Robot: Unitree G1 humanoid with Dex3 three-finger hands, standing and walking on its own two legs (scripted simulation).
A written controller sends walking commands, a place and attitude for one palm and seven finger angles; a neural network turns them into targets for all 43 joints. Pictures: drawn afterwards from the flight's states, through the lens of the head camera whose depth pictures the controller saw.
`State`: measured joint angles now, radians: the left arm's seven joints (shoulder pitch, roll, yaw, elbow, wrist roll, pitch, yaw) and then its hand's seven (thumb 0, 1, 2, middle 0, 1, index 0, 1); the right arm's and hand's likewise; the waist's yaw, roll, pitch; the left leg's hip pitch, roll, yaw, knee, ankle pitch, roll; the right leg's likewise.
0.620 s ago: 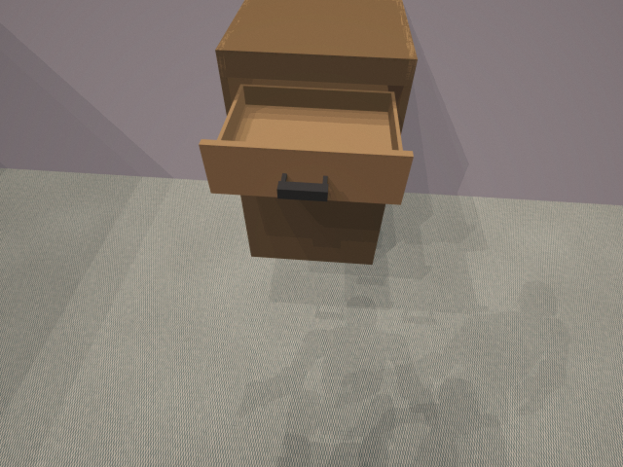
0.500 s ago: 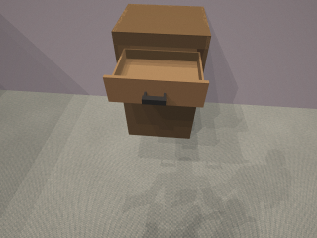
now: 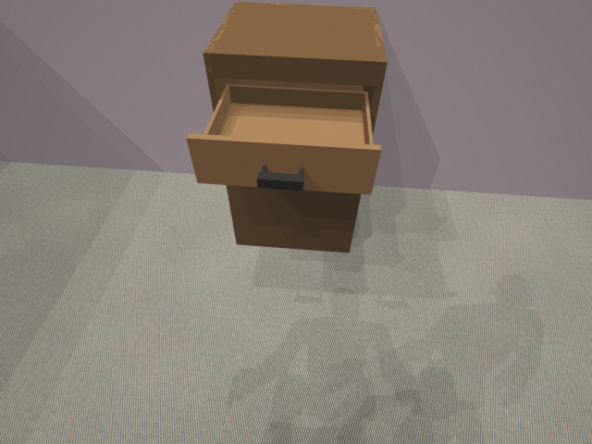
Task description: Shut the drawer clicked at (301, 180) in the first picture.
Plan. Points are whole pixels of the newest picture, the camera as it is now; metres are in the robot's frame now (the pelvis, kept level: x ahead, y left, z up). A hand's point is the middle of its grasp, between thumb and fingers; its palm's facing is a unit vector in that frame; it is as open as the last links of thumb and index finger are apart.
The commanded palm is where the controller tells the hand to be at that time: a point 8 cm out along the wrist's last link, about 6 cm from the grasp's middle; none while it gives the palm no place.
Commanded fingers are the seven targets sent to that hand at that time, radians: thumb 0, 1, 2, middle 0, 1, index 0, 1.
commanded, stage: stand and wait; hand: left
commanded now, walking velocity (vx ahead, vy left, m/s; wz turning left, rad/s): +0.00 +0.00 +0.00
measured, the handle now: (281, 175) +0.71 +0.07 -0.08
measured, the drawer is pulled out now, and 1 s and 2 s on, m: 0.30 0.30 0.30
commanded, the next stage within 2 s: look at it before walking up in 0.30 s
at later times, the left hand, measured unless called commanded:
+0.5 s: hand out of the picture +0.05 +0.22 -0.16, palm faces -0.02 -0.96 -0.28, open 7.4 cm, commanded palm none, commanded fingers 0.00 0.90 0.90 -0.20 -0.30 -0.20 -0.30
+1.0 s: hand out of the picture +0.05 +0.22 -0.17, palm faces -0.01 -0.96 -0.28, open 7.4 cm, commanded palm none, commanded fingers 0.00 0.90 0.90 -0.20 -0.30 -0.20 -0.30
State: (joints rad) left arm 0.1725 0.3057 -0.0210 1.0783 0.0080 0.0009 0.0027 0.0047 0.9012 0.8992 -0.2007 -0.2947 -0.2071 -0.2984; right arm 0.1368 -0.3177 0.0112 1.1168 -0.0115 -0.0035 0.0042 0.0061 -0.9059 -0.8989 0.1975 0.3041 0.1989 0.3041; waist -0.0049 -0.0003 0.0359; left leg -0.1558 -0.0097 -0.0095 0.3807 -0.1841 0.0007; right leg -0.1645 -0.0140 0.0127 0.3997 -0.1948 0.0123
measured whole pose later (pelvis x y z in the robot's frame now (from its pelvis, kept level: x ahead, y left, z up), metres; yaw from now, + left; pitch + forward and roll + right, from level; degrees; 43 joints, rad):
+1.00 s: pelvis +0.01 +0.00 +0.00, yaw +0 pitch -2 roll +0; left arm 0.20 0.28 -0.01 1.11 0.01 -0.01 0.01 0.00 0.90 0.90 -0.20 -0.29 -0.21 -0.30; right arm 0.15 -0.27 0.01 1.15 -0.01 -0.02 -0.01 0.00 -0.91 -0.90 0.20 0.30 0.20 0.30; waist 0.00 -0.01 0.03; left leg -0.14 -0.01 -0.01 0.36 -0.18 0.00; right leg -0.15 -0.01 0.01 0.37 -0.19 0.01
